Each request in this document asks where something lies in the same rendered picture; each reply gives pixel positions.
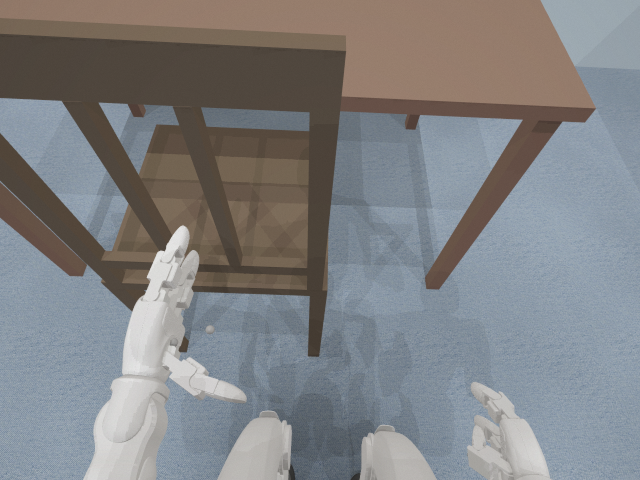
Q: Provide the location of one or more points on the robot thigh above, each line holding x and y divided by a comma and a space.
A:
262, 450
392, 456

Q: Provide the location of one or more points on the robot left hand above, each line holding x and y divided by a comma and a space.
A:
156, 319

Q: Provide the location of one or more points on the robot left forearm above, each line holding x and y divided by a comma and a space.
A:
128, 430

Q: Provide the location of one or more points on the table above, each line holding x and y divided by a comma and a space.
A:
463, 58

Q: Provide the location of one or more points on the robot right thigh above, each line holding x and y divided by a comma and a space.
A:
392, 456

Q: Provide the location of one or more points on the chair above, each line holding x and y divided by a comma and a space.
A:
256, 202

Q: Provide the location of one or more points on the robot left thigh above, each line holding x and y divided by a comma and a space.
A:
262, 450

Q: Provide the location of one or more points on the robot right hand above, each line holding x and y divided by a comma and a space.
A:
514, 451

